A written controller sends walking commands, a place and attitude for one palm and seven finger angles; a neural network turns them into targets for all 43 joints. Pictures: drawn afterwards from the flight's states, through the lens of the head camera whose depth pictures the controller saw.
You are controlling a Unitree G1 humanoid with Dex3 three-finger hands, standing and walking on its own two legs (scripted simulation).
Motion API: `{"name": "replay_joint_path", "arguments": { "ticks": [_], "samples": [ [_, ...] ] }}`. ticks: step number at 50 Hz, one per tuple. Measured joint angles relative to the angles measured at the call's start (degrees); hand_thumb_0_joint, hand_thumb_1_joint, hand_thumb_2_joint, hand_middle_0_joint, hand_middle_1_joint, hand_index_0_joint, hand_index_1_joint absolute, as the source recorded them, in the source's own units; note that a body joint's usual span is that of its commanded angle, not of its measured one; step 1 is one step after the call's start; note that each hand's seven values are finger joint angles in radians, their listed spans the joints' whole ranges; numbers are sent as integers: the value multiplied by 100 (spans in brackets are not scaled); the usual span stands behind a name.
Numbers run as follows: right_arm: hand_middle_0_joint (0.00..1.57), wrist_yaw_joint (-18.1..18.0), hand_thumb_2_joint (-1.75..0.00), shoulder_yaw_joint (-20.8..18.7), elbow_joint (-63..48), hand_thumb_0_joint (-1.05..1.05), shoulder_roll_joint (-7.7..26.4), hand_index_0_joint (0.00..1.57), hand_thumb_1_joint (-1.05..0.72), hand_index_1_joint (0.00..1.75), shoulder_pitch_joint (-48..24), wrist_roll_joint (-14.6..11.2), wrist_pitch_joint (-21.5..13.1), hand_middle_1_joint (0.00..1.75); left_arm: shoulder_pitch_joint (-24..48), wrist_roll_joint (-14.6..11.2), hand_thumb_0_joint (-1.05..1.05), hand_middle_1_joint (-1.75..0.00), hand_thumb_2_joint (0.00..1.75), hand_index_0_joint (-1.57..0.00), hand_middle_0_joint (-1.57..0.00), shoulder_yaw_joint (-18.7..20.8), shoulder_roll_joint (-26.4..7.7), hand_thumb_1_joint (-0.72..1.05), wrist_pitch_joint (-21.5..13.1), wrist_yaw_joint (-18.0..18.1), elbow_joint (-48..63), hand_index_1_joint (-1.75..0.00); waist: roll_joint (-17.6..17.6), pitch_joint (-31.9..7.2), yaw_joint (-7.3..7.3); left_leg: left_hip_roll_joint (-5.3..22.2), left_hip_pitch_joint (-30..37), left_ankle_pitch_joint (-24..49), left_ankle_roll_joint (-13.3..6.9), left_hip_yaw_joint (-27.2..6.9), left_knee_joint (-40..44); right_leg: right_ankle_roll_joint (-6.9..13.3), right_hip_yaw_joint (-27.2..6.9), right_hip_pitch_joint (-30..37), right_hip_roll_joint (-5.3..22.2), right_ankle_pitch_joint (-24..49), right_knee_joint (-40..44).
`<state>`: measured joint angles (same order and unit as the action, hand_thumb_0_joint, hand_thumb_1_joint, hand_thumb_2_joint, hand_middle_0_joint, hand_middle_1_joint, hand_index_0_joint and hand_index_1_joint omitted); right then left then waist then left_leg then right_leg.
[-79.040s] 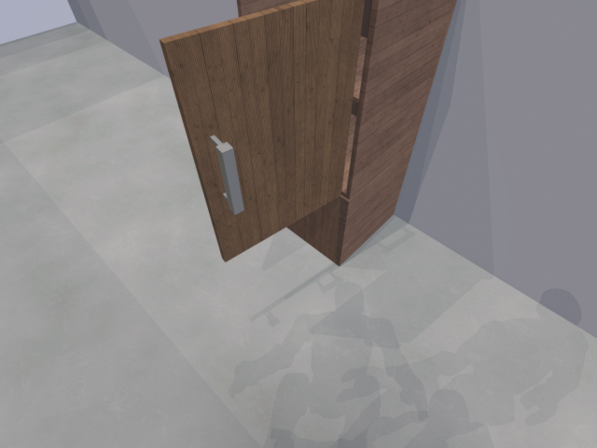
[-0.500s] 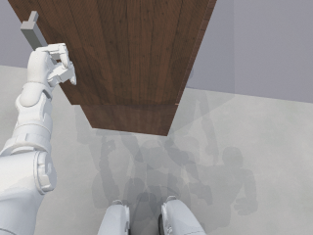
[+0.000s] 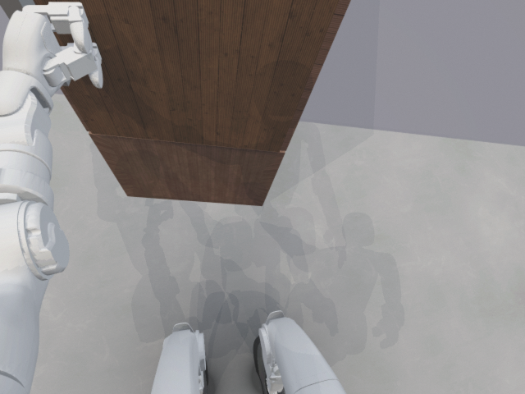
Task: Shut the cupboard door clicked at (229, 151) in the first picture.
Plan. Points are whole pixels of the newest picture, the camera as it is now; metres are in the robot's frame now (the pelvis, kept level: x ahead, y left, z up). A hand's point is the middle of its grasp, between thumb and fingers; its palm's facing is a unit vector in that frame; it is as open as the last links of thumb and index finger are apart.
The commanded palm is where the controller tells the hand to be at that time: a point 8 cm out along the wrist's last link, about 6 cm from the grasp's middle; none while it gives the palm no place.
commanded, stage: push the door shut along its arc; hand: left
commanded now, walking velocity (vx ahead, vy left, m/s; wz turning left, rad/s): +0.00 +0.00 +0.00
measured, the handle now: (38, 19) +0.63 +0.23 +0.09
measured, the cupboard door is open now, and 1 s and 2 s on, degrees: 0 0 0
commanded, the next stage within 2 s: pull the fist back off the door in 0.20 s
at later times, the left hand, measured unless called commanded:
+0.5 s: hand (117, 30) +0.60 +0.13 +0.10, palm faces +0.19 -0.98 +0.00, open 3.0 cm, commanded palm +0.57 +0.15 +0.09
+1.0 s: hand (119, 80) +0.53 +0.13 +0.08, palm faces +0.16 -0.99 +0.00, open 3.1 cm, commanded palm +0.48 +0.17 +0.09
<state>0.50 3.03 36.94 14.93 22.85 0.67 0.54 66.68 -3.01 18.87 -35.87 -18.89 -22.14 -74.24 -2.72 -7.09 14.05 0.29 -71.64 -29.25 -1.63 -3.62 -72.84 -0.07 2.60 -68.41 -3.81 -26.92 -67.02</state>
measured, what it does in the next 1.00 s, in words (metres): stands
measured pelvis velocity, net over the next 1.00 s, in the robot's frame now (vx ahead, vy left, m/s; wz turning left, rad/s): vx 0.03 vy -0.02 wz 0.01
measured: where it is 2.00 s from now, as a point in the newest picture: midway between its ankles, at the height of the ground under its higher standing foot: outside the picture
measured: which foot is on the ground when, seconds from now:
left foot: down 0.00-1.00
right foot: down 0.00-1.00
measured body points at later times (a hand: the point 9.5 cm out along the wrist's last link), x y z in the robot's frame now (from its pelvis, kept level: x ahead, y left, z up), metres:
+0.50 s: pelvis -0.01 -0.01 -0.01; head +0.17 +0.03 +0.39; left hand +0.59 +0.19 +0.10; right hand -0.04 -0.26 -0.10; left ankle +0.03 +0.10 -0.62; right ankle +0.04 -0.13 -0.62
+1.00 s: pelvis +0.03 -0.02 +0.03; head +0.16 +0.00 +0.46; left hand +0.51 +0.19 +0.09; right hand +0.03 -0.28 -0.08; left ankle +0.03 +0.09 -0.62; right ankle +0.04 -0.13 -0.62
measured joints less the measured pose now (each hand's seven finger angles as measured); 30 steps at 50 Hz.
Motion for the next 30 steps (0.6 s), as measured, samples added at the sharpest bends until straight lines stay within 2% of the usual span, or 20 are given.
{"name": "replay_joint_path", "arguments": {
  "ticks": [8,13,16,17,18,20,22,24,25,27,30],
  "samples": [
    [21,-9,-90,45,134,0,-41,20,-90,30,23,11,-85,30,347,20,2,-150,90,-130,-130,-282,19,90,107,-29,-213,-150,32,-5,9,-50,-131,24,13,-130,-93,10,131,-58,37,0,-37],
    [21,-26,-90,60,218,0,-41,20,-90,30,-68,42,-241,30,664,79,2,-150,90,-130,-130,-568,-46,90,239,85,-335,-150,51,8,84,-82,-317,79,40,-226,-192,31,230,-200,60,35,-109],
    [21,-50,-90,81,267,0,-23,20,-90,30,-159,51,-348,30,953,131,2,-150,90,-130,-130,-805,-55,90,331,49,-348,-150,53,32,184,-90,-447,109,52,-261,-252,41,266,-317,64,61,-159],
    [21,-66,-90,87,239,0,-14,20,-90,30,-160,91,-373,30,1062,86,2,-150,90,-130,-130,-622,24,90,389,216,-369,-150,46,24,209,-82,-502,115,54,-265,-271,40,270,-370,56,72,-172],
    [21,-63,-90,93,191,0,-4,20,-90,30,-147,140,-393,30,1162,35,2,-150,90,-130,-130,-379,120,90,427,564,-402,-150,36,2,235,-72,-560,119,56,-260,-286,37,265,-432,46,83,-183],
    [21,12,-90,105,74,0,2,20,-90,30,-107,276,-415,30,1340,67,2,-150,90,-130,-130,91,254,90,459,1443,-517,-150,21,-38,313,-54,-653,124,59,-226,-299,29,232,-549,33,97,-215],
    [21,157,-90,94,-63,0,-6,20,-90,30,-39,428,-390,30,1385,450,2,-150,90,-130,-130,261,302,90,457,2349,-548,-150,-21,-55,383,-37,-717,124,60,-186,-298,25,193,-639,22,100,-238],
    [21,316,-90,52,-152,0,-42,20,-90,30,61,521,-322,30,1202,821,1,-150,91,-130,-130,287,356,90,325,2889,-403,-150,-72,-64,387,-17,-726,116,60,-132,-278,27,139,-682,7,96,-249],
    [21,379,-90,38,-159,0,-72,20,-91,30,111,535,-269,30,1054,932,0,-150,92,-130,-130,307,399,90,232,3021,-285,-150,-82,-64,363,-4,-694,110,63,-100,-255,31,107,-672,-2,92,-247],
    [21,467,-90,29,-115,0,-139,20,-91,30,177,514,-155,30,760,1010,-1,-150,93,-129,-130,291,439,90,124,3062,-113,-150,-99,-42,317,27,-574,99,66,-42,-179,39,47,-590,-27,91,-204],
    [21,490,-90,40,-25,0,-226,20,-91,30,266,431,-10,30,400,848,-1,-150,93,-130,-130,399,520,90,90,2840,-43,-150,-117,5,243,70,-305,100,74,19,6,53,-22,-365,-64,109,-51]
  ]
}}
